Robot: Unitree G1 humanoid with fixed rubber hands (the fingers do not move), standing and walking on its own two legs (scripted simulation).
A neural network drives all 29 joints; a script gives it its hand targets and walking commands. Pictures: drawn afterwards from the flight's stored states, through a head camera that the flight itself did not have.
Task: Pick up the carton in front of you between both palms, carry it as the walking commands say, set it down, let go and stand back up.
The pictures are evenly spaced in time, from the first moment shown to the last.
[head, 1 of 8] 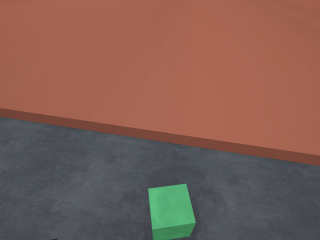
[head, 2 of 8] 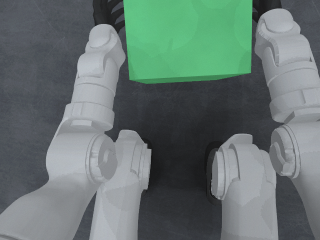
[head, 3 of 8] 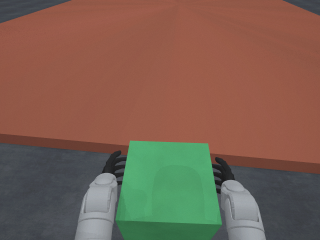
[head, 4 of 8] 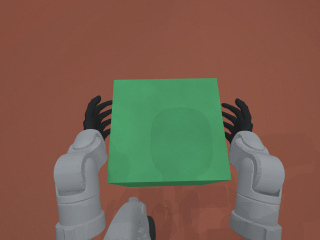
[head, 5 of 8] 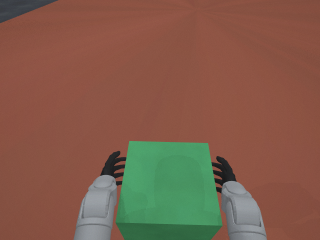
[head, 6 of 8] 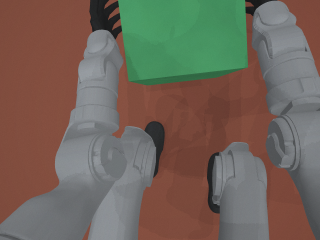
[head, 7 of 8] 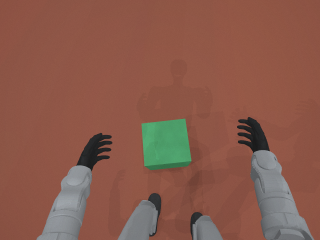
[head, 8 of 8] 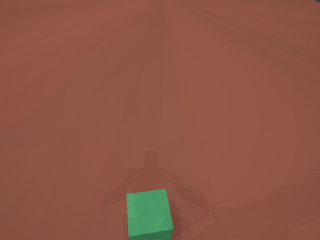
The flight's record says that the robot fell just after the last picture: no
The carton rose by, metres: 0.87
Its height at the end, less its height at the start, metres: +0.12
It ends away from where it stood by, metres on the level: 2.03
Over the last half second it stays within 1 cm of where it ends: yes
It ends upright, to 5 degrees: yes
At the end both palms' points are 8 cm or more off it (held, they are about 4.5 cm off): yes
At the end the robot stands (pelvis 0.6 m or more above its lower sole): yes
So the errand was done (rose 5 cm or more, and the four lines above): yes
